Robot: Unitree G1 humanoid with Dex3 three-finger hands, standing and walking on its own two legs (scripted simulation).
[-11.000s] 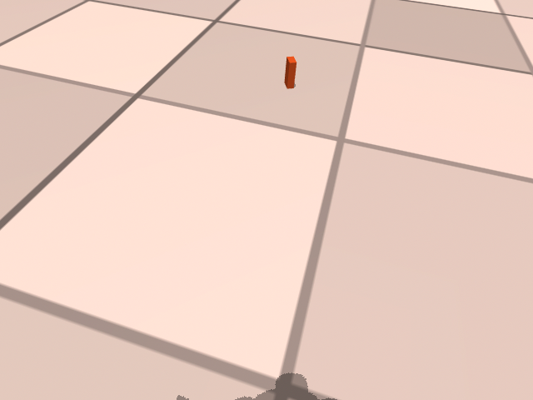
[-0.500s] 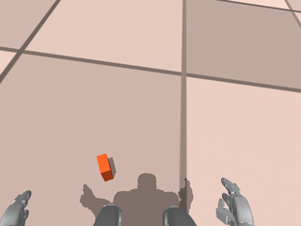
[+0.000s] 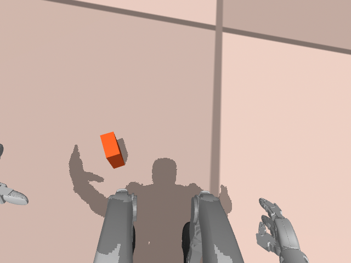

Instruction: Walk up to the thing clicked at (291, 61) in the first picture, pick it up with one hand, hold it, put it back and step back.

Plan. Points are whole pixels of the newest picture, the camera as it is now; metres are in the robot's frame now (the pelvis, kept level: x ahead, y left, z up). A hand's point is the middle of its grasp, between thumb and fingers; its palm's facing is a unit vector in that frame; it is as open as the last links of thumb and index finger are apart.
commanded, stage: go down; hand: left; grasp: from the side
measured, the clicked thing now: (113, 151) +0.46 +0.21 -0.46
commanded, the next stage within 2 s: approach in 1.32 s
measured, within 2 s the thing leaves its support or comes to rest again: neither
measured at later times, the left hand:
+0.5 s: hand (10, 152) +0.35 +0.39 -0.12, palm faces +0.21 -0.97 -0.12, open 16.8 cm
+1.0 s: hand (9, 146) +0.37 +0.41 -0.14, palm faces +0.21 -0.97 -0.09, open 16.9 cm
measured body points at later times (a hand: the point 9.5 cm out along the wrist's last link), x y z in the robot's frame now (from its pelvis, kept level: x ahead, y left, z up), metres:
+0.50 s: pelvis -0.03 +0.00 -0.09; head +0.17 +0.05 +0.30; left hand +0.34 +0.44 -0.11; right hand +0.11 -0.28 -0.20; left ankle +0.05 +0.13 -0.52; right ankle +0.05 -0.13 -0.52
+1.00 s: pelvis -0.04 +0.00 -0.15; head +0.18 +0.06 +0.24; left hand +0.36 +0.46 -0.13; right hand +0.10 -0.28 -0.25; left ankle +0.05 +0.13 -0.52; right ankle +0.05 -0.13 -0.52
